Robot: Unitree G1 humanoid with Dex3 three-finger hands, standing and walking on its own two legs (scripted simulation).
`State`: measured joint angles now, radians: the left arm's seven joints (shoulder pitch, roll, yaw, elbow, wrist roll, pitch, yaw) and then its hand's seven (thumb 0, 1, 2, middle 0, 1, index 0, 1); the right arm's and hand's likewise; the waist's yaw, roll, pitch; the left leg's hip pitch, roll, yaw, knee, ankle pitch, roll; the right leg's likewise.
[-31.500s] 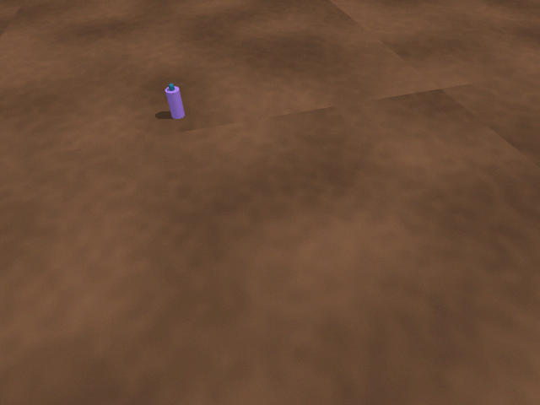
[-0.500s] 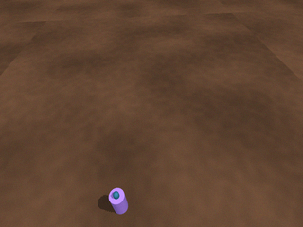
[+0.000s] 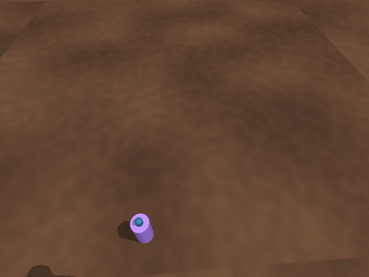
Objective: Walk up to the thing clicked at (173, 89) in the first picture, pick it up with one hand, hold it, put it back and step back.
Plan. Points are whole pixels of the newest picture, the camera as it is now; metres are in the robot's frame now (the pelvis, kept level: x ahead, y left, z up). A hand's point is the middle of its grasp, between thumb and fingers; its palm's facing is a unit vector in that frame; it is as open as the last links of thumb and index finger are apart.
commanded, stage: step back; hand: left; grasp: from the side
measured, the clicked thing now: (142, 227) +0.41 +0.22 -0.66
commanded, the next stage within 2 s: none
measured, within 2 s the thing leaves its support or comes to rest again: neither
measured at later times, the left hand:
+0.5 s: hand out of the picture +0.05 +0.30 -0.17, palm faces -0.08 -0.93 -0.36, open 7.4 cm
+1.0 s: hand out of the picture -0.09 +0.28 -0.15, palm faces -0.03 -0.91 -0.41, open 7.4 cm
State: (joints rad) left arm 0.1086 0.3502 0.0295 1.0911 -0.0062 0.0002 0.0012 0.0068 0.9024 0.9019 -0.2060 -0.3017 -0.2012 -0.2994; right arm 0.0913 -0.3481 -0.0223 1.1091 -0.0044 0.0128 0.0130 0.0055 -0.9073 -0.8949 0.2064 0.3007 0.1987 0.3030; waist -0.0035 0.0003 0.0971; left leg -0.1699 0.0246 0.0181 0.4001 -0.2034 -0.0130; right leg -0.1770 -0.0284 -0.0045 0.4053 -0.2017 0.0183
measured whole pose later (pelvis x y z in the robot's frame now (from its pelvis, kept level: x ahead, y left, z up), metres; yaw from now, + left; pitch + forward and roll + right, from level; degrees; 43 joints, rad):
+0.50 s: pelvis -0.09 +0.04 -0.01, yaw -2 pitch -1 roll -1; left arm 0.08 0.40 0.06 0.88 0.01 0.06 0.02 0.01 0.90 0.90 -0.20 -0.30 -0.20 -0.30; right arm 0.16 -0.35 -0.05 0.92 -0.03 0.02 -0.01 0.01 -0.90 -0.89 0.21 0.30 0.20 0.30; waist -0.02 -0.04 0.19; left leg -0.32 -0.01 0.02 0.59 -0.25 0.05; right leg -0.46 0.11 0.16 1.17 -0.50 0.01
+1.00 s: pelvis -0.22 +0.02 -0.02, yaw -2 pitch -1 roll +1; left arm 0.12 0.35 0.07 0.77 0.03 0.04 0.01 0.01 0.90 0.90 -0.21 -0.30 -0.20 -0.30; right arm 0.17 -0.41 -0.04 0.90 0.00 0.04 -0.02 0.01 -0.91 -0.90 0.21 0.30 0.20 0.30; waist 0.01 0.01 0.17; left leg -0.31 -0.07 -0.08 0.85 -0.50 -0.02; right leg -0.36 -0.01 0.02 0.62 -0.24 -0.01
